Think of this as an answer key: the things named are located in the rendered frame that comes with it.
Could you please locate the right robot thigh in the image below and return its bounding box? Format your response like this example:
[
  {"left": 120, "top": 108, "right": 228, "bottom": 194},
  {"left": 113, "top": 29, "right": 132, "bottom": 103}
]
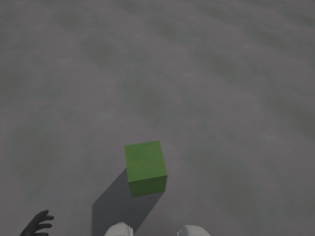
[{"left": 176, "top": 225, "right": 211, "bottom": 236}]

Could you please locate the left robot thigh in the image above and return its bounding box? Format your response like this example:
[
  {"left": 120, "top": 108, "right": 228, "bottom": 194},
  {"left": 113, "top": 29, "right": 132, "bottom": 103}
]
[{"left": 104, "top": 223, "right": 134, "bottom": 236}]

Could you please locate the robot left hand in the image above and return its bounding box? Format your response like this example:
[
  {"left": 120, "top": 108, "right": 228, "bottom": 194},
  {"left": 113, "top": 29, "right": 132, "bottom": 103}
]
[{"left": 20, "top": 209, "right": 54, "bottom": 236}]

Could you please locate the carton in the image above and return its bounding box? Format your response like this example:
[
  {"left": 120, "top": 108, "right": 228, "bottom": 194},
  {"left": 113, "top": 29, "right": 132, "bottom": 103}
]
[{"left": 124, "top": 141, "right": 167, "bottom": 198}]

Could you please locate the robot thigh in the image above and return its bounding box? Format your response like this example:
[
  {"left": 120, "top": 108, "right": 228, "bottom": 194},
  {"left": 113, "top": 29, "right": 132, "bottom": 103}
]
[
  {"left": 176, "top": 225, "right": 211, "bottom": 236},
  {"left": 104, "top": 223, "right": 134, "bottom": 236}
]

